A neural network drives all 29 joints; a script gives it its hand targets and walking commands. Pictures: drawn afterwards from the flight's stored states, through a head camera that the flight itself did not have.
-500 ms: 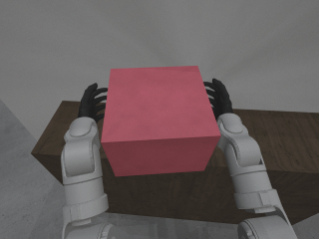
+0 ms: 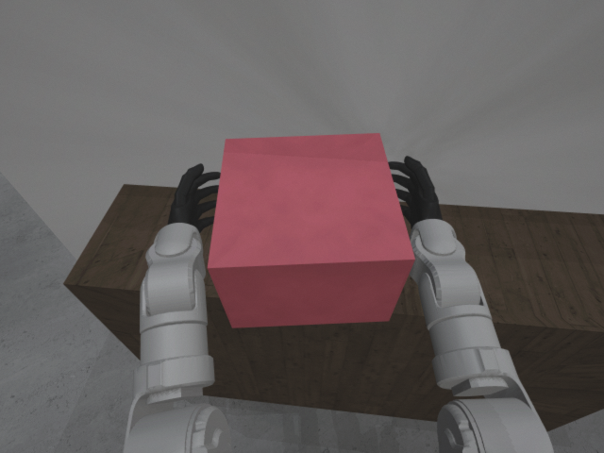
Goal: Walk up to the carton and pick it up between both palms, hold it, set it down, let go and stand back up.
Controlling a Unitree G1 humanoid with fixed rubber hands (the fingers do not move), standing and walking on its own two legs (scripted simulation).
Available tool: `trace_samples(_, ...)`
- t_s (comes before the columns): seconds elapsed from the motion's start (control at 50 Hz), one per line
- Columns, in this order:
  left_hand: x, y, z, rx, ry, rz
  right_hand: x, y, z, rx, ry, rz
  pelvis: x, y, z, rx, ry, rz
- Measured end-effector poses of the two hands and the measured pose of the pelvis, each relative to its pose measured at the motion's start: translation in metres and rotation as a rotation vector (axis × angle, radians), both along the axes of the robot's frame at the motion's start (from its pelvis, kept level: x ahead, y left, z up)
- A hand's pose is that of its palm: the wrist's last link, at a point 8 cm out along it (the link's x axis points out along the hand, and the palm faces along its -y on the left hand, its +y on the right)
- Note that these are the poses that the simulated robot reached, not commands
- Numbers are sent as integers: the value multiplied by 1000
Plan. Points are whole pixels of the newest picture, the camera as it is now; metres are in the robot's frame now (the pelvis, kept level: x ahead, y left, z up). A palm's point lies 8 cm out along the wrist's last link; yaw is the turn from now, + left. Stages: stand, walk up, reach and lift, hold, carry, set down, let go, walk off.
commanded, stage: set down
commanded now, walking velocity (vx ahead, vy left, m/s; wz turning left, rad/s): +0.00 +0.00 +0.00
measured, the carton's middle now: (306, 229) +0.38 -0.02 +0.09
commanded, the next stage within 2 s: none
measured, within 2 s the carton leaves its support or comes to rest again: rests again in 1.80 s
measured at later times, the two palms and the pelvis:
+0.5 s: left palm (204, 230) +0.40 +0.12 +0.08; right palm (420, 224) +0.38 -0.18 +0.08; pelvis +0.01 +0.00 +0.00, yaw +1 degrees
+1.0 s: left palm (203, 228) +0.42 +0.13 +0.06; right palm (408, 221) +0.40 -0.18 +0.06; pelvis +0.02 +0.00 +0.00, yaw +2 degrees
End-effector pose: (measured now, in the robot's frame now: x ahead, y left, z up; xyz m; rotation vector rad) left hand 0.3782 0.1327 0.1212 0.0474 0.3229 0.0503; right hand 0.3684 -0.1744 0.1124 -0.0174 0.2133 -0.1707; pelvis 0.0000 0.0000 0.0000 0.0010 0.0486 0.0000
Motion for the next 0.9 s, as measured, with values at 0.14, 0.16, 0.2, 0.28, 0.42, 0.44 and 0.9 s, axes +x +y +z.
trace_samples(0.14,12,4,-13,12,-12,1,15,4,-8,-9,-9,9,7,2,0,0,52,16)
trace_samples(0.16,13,4,-15,14,-14,0,16,4,-10,-9,-11,8,8,2,0,0,57,19)
trace_samples(0.2,16,3,-19,13,-18,-2,18,3,-13,-10,-14,4,10,2,-1,0,68,23)
trace_samples(0.28,19,0,-27,7,-18,-9,18,0,-21,-9,-13,-7,13,3,-1,0,82,23)
trace_samples(0.42,23,-9,-42,7,1,-26,15,-8,-36,-8,8,-28,14,2,-1,0,113,19)
trace_samples(0.44,24,-10,-43,8,0,-27,15,-9,-37,-7,7,-30,13,2,-1,0,118,18)
trace_samples(0.9,39,-4,-53,18,-8,-33,32,-4,-43,-16,7,-23,15,-2,-3,-3,192,37)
